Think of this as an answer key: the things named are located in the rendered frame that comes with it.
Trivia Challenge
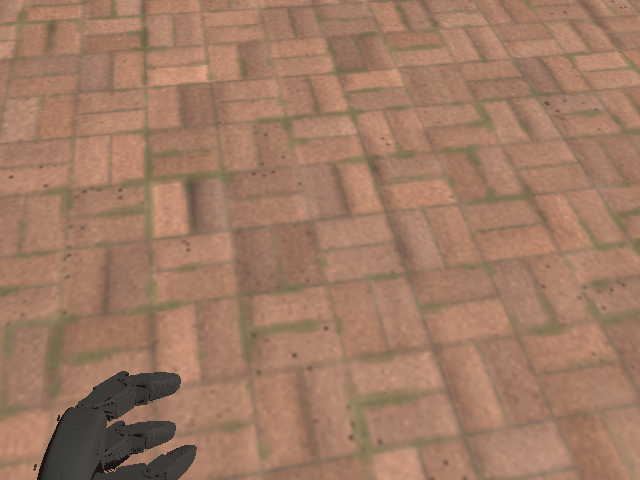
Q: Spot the left robot hand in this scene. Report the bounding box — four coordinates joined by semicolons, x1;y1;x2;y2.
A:
33;371;197;480

